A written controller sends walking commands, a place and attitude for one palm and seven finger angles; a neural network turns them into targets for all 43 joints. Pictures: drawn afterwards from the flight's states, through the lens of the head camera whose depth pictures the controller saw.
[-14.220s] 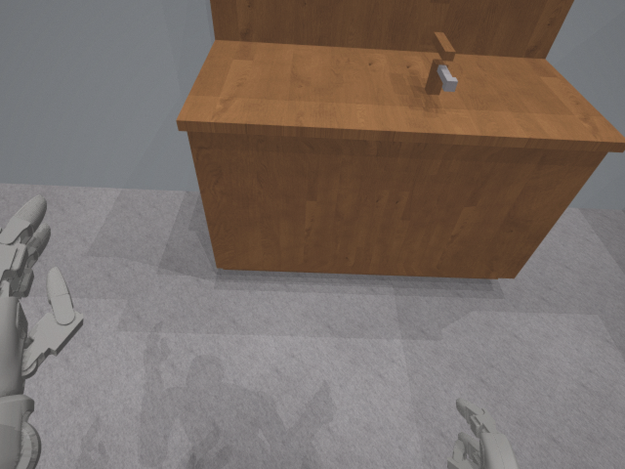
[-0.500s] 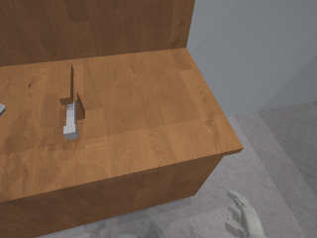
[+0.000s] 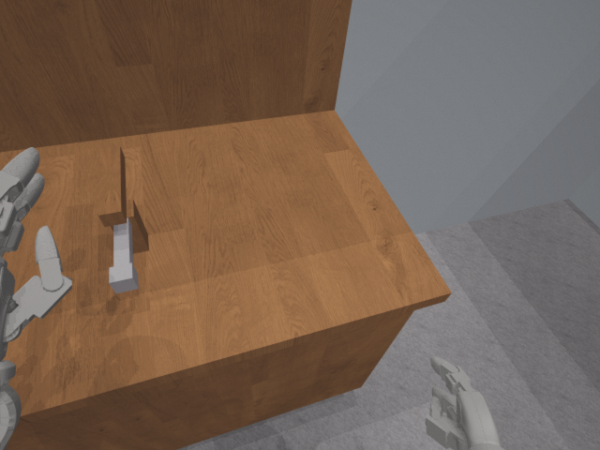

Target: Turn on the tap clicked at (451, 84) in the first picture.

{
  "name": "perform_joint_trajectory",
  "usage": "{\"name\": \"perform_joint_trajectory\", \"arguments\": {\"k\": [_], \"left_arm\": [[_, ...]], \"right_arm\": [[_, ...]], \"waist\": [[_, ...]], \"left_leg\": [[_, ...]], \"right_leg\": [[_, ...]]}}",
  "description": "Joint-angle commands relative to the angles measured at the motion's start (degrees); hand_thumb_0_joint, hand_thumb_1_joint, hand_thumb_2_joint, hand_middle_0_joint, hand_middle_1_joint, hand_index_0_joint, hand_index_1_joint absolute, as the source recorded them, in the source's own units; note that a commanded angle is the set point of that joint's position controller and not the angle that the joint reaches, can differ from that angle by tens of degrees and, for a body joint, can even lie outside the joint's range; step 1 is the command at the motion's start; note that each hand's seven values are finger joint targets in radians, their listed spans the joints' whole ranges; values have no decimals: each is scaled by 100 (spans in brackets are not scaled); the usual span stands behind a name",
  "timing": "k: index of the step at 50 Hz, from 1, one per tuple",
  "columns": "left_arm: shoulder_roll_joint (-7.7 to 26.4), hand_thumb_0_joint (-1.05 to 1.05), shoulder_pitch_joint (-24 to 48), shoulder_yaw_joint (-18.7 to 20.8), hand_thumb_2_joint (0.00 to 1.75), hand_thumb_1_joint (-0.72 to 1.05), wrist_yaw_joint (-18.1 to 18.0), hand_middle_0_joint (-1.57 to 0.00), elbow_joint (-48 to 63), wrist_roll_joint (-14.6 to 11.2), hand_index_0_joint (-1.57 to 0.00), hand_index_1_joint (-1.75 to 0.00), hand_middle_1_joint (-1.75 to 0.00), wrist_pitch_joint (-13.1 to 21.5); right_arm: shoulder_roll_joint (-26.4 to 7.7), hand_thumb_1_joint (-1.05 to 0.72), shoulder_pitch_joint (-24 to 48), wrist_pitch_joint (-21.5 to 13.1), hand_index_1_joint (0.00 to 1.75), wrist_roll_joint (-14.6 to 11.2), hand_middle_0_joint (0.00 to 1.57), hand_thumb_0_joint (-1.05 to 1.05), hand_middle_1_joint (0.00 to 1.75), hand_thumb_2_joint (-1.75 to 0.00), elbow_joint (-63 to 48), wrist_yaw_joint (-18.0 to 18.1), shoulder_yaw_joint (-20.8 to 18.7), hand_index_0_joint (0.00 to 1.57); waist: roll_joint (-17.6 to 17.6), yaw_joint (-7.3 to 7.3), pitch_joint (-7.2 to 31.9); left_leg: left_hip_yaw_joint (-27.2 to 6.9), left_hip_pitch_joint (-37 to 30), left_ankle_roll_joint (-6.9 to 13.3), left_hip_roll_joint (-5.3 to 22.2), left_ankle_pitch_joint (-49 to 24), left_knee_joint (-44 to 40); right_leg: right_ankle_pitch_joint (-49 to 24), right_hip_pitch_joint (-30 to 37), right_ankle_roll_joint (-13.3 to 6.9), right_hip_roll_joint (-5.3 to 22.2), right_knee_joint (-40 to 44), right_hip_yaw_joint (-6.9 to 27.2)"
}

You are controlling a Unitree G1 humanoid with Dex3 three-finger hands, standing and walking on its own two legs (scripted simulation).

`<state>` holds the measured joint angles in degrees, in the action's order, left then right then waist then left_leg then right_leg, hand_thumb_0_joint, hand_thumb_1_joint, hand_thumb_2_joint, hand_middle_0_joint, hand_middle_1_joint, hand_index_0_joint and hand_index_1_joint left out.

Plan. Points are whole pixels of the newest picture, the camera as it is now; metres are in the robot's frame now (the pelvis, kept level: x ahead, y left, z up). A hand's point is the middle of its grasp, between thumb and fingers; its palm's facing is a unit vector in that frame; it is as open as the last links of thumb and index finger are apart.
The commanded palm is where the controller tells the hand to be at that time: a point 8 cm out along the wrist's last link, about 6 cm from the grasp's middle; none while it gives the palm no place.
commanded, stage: come to a stop and stand still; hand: left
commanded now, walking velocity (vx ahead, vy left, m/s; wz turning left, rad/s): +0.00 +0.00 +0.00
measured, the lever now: (124, 278) +0.30 +0.27 +0.04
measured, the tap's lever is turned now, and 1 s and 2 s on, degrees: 0 0 0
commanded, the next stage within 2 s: look again from close up in 1.96 s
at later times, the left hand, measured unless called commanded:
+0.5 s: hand (31, 302) +0.20 +0.27 +0.16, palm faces +0.39 -0.84 -0.38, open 7.4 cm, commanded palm +0.14 +0.30 +0.18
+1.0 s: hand (72, 313) +0.20 +0.24 +0.15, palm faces +0.35 -0.84 -0.42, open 7.4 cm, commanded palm +0.14 +0.27 +0.18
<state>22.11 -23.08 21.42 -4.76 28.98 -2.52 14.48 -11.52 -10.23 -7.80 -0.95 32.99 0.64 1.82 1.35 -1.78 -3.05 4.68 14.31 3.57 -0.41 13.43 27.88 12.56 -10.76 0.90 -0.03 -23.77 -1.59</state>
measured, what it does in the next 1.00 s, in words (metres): stands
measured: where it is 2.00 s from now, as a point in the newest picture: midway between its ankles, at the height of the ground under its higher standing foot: outside the picture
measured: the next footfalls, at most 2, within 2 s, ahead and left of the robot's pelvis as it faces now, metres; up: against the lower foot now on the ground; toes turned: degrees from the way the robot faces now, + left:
none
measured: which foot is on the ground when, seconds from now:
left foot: down 0.00-1.00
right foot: down 0.00-1.00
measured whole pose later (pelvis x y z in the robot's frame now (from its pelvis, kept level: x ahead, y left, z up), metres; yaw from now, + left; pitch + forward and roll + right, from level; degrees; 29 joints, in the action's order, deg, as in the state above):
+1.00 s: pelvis +0.00 -0.01 +0.00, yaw +3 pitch +3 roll +0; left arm 25.0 -27.4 20.3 -4.3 24.4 -5.9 18.3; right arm -15.1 -15.3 -10.7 -0.9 34.3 -2.2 0.8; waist 1.3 -1.1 -1.7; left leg 1.8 19.2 2.7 -2.0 12.4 28.5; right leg 15.9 -15.2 -0.3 -0.3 -28.2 -1.2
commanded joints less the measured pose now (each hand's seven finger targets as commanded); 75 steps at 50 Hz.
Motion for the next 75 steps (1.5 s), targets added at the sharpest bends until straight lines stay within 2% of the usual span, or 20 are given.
{"name": "perform_joint_trajectory", "arguments": {"k": [1, 11, 24, 25, 29, 30, 33, 34, 35, 36, 37, 39, 44, 48, 49, 51, 54, 56, 65, 75], "left_arm": [[934, 0, 329, 563, 90, 90, -22, -20, 488, -46, -20, -30, -30, 116], [986, 0, 665, 407, 90, 90, -64, -20, 1582, 9, -20, -30, -30, 238], [917, 0, 483, 468, 90, 90, -70, -20, 686, 77, -20, -30, -30, 176], [626, 0, 508, 172, 90, 90, -26, -20, 619, 46, -20, -30, -30, 179], [1043, 0, 585, 531, 90, 90, -99, -20, 1010, 115, -20, -30, -30, 202], [764, 0, 583, 278, 90, 90, -67, -20, 968, 85, -20, -30, -30, 220], [976, 0, 470, 496, 90, 90, -96, -20, 1069, 78, -20, -30, -30, 229], [5271, 0, 5620, 1805, 90, 90, -271, -20, 3150, 297, -20, -30, -30, 913], [2360, 0, 3603, 1828, 90, 90, -207, -20, 639, 499, -20, -30, -30, 580], [2053, 0, 2866, 1357, 90, 90, -223, -20, 299, 334, -20, -30, -30, 446], [2311, 0, 2296, 1496, 90, 90, -289, -20, -372, 270, -20, -30, -30, 427], [1747, 0, 1224, 1070, 90, 90, -116, -20, -614, -18, -20, -30, -30, 436], [971, 0, -335, 338, 90, 90, 12, -20, 266, -470, -20, -30, -30, 592], [1616, 0, -36, 952, 90, 90, -132, -20, 624, -487, -20, -30, -30, 751], [2092, 0, 319, 1296, 90, 90, -201, -20, 933, -459, -20, -30, -30, 773], [1926, 0, 508, 1180, 90, 90, -196, -20, 747, -421, -20, -30, -30, 782], [1924, 0, 866, 961, 90, 90, -198, -20, 1083, -410, -20, -30, -30, 706], [1725, 0, 750, 744, 90, 90, -183, -20, 1163, -392, -20, -30, -30, 695], [1206, 0, -38, 766, 90, 90, -99, -20, 297, -526, -20, -30, -30, 642], [1234, 0, 476, 481, 90, 90, 24, -20, 870, -539, -20, -30, -30, 724]], "right_arm": [[-729, -90, 361, -120, 30, -36, 20, 0, 30, -90, -941, 128, -316, 20], [-692, -90, 346, -235, 30, 30, 20, 0, 30, -90, -1073, 106, -250, 20], [-713, -90, 381, -174, 30, -33, 20, 0, 30, -90, -992, 106, -256, 20], [-742, -90, 312, -156, 30, 9, 20, 0, 30, -90, -983, 104, -249, 20], [-719, -90, 405, -211, 30, -31, 20, 0, 30, -90, -1000, 106, -268, 20], [-740, -90, 343, -202, 30, 19, 20, 0, 30, -90, -991, 108, -259, 20], [-707, -90, 255, -241, 30, 6, 20, 0, 30, -90, -997, 113, -298, 20], [-1365, -90, -715, -27, 30, -438, 20, 0, 30, -90, -1692, 576, 626, 20], [-406, -90, -263, -256, 30, -187, 20, 0, 30, -90, -1223, 525, -145, 20], [-601, -90, 123, -300, 30, 29, 20, 0, 30, -90, -900, 255, -7, 20], [-995, -90, 153, -294, 30, 66, 20, 0, 30, -90, -809, 155, -191, 20], [-967, -90, 124, -321, 30, 149, 20, 0, 30, -90, -803, -5, -227, 20], [-982, -90, -112, -539, 30, -106, 20, 0, 30, -90, -827, -349, -344, 20], [-1063, -90, -229, -609, 30, -13, 20, 0, 30, -90, -635, -236, -398, 20], [-1114, -90, -25, -585, 30, -23, 20, 0, 30, -90, -636, -193, -358, 20], [-1031, -90, -97, -571, 30, 13, 20, 0, 30, -90, -486, -107, -371, 20], [-1047, -90, 19, -614, 30, -67, 20, 0, 30, -90, -447, -109, -331, 20], [-1029, -90, -157, -657, 30, -65, 20, 0, 30, -90, -419, -139, -341, 20], [-976, -90, -47, -515, 30, -87, 20, 0, 30, -90, -434, -166, -449, 20], [-924, -90, 252, -575, 30, -121, 20, 0, 30, -90, -685, -101, -361, 20]], "waist": [[-165, 63, 718], [-1017, 37, 1096], [-461, 13, 733], [-374, 42, 709], [-645, 20, 816], [-673, 35, 804], [-717, 33, 903], [-2187, 506, 1036], [-967, 28, 921], [-398, 62, 467], [-379, -2, 389], [-591, 25, 870], [-284, -88, 1123], [370, -59, 1172], [218, -40, 1343], [114, -15, 1365], [-841, -5, 1594], [-999, -30, 1600], [4, -19, 1068], [-543, 34, 940]], "left_leg": [[-763, -452, -249, 657, -821, -714], [-842, -557, -291, 708, -787, -856], [-1026, -263, -446, 803, 246, -1316], [-1047, -207, -426, 777, 339, -1336], [-986, -201, -398, 754, 439, -1283], [-976, -126, -338, 728, 513, -1273], [-930, -241, -329, 726, 215, -1098], [-1313, 1469, -76, 597, 2056, -1274], [-1761, 1064, -49, 1127, 2095, -1181], [-1460, 778, -249, 827, 1604, -1421], [-1137, 420, -284, 707, 1306, -1099], [-947, -131, -405, 501, 178, -532], [-877, -489, -222, 386, -1059, -201], [-896, -265, -256, 322, -1228, -81], [-946, -351, -249, 308, -1261, -80], [-916, -203, -217, 290, -1389, 13], [-966, -402, -204, 290, -1780, 124], [-981, -428, -202, 326, -2165, 206], [-1105, -272, -312, 403, -1708, -260], [-1459, -175, -337, 547, 43, -856]], "right_leg": [[-987, -52, -192, 392, 320, 307], [-887, 289, -249, 313, 145, 173], [-323, 167, -189, 258, 262, 129], [-327, 146, -189, 238, 287, 125], [-306, 282, -207, 274, 249, 164], [-325, 295, -214, 267, 274, 162], [-450, 341, -251, 321, 287, 210], [517, 1544, 263, -365, -995, 213], [985, 57, -9, 200, -1099, 147], [1112, -177, -112, 212, -564, 29], [805, -553, -205, 233, -214, 171], [365, -717, -362, 399, 16, 436], [-789, -549, -389, 590, -11, 466], [-1302, -336, -290, 652, 37, 498], [-1312, -288, -294, 633, -69, 561], [-1707, -31, -306, 717, -82, 589], [-1922, 60, -354, 761, -233, 679], [-2056, 149, -327, 762, -230, 591], [-1457, -150, -226, 681, -17, 324], [129, -456, -192, 609, 108, 264]]}}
